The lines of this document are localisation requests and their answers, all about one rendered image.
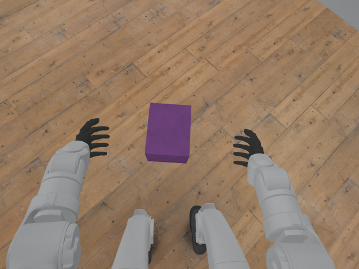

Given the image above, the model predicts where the robot left hand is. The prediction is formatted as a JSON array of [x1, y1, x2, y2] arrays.
[[76, 118, 110, 158]]

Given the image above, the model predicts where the robot left forearm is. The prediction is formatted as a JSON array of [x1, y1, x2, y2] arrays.
[[6, 141, 90, 269]]

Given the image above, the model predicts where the robot right forearm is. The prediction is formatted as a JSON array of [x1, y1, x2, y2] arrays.
[[247, 154, 336, 269]]

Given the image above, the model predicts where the right robot upper arm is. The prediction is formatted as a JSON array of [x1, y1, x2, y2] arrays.
[[266, 243, 335, 269]]

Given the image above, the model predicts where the robot thigh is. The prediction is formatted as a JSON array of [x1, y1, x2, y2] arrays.
[[111, 215, 154, 269], [195, 208, 250, 269]]

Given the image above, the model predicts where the left robot thigh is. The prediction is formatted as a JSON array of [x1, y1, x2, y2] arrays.
[[111, 215, 154, 269]]

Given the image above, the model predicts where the left robot upper arm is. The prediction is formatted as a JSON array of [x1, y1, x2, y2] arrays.
[[8, 221, 81, 269]]

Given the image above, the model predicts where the robot right hand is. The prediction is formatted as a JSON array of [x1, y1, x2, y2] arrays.
[[233, 129, 264, 167]]

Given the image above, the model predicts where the carton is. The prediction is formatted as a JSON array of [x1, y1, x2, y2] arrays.
[[145, 103, 191, 164]]

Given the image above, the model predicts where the right robot thigh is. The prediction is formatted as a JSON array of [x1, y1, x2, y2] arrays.
[[195, 208, 250, 269]]

